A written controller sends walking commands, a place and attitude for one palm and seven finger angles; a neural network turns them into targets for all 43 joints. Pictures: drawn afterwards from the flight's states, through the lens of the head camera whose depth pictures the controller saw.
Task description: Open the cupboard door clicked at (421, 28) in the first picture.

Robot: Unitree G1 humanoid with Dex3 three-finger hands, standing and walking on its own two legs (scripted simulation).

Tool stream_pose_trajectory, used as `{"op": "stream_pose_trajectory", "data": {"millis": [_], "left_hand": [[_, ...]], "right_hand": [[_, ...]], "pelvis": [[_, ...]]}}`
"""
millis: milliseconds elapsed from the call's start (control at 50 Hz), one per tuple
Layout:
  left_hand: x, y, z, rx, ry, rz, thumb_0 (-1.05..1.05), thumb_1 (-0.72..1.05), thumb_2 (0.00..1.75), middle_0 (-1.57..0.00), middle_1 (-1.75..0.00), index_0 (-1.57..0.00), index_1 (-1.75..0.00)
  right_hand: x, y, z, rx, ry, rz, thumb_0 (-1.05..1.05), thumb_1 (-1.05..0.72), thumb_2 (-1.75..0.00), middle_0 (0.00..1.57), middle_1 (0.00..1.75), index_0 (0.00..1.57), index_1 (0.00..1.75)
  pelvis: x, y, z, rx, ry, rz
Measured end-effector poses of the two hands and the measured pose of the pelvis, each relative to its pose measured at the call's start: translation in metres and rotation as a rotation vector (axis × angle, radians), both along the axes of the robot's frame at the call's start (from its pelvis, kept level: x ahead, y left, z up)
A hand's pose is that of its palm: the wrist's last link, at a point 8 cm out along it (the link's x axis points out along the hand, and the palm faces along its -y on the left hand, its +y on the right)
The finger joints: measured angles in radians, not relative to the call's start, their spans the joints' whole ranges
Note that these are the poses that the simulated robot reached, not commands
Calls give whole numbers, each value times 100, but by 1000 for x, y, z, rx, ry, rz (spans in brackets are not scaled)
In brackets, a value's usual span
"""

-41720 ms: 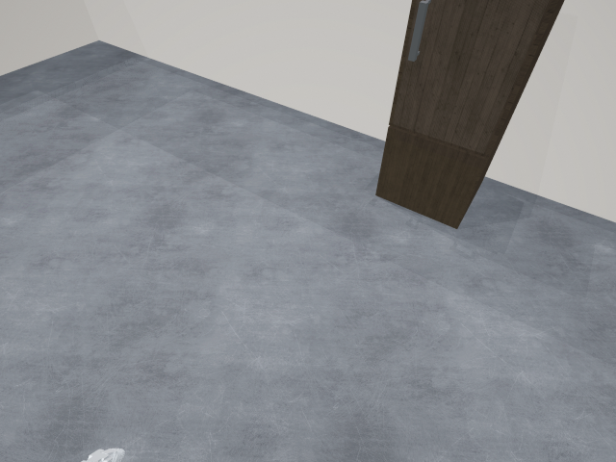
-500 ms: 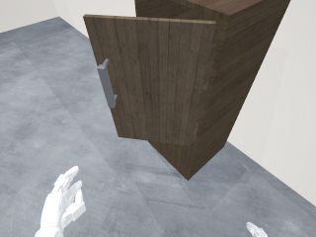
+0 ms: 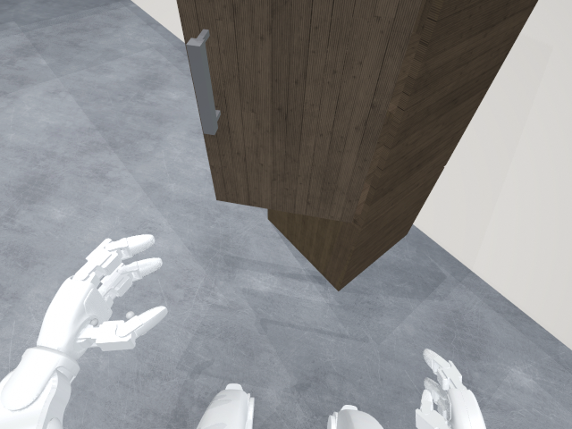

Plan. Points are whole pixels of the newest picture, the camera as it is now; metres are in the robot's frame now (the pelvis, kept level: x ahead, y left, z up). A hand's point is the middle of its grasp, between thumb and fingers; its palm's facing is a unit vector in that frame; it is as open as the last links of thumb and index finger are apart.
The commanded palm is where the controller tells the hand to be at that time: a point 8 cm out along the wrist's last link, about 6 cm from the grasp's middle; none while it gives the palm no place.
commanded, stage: raise the hand with hooked fingers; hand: left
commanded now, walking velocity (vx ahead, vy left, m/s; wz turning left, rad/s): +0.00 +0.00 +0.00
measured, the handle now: (207, 85) +0.66 +0.19 +0.11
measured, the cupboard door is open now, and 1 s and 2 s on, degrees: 40 40 40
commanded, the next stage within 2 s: move the hooked fingers beside the handle in 1.42 s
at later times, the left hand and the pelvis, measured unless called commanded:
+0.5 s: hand (88, 273) +0.27 +0.26 +0.09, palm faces -0.09 -0.99 -0.06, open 13.0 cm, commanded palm +0.26 +0.31 +0.10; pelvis +0.02 +0.02 +0.02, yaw +0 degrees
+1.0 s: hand (72, 222) +0.32 +0.28 +0.13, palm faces -0.09 -0.99 -0.04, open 13.9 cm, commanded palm +0.29 +0.33 +0.13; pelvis +0.03 +0.01 +0.04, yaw +0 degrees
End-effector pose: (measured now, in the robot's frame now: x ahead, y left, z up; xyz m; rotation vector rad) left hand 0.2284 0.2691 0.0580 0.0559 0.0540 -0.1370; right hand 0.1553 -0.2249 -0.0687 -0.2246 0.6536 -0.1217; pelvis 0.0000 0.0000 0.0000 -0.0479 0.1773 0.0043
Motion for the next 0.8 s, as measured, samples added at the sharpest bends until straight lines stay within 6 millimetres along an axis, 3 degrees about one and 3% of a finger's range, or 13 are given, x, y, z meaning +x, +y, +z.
{"op": "stream_pose_trajectory", "data": {"millis": [100, 200, 340, 560, 800], "left_hand": [[7, 15, 9, 3, 16, 21, 1, 19, 60, -26, -75, -26, -76], [11, 28, 14, 5, 2, 35, 1, 7, 55, -26, -83, -26, -84], [19, 35, 22, 3, -13, 22, 0, -9, 48, -28, -93, -27, -94], [34, 53, 44, 7, -26, 49, 0, -35, 37, -29, -110, -29, -111], [55, 64, 63, -1, -20, 49, -1, -48, 31, -30, -119, -30, -119]], "right_hand": [[-21, 0, 3, -2, 46, -34, 1, -90, -89, 20, 30, 21, 30], [-26, -5, 9, -34, 60, -39, 1, -90, -89, 20, 30, 21, 30], [-7, -7, 25, -69, 12, -26, 1, -91, -89, 20, 30, 21, 30], [30, 10, 43, -43, -59, 29, 1, -91, -89, 20, 30, 21, 30], [28, 4, 40, -35, -8, 24, 1, -91, -89, 20, 30, 21, 30]], "pelvis": [[3, 8, 8, 3, 2, -10], [6, 15, 12, 3, 2, -11], [11, 21, 17, 0, -12, -8], [20, 21, 27, -2, -34, 0], [27, 14, 35, 5, -44, 0]]}}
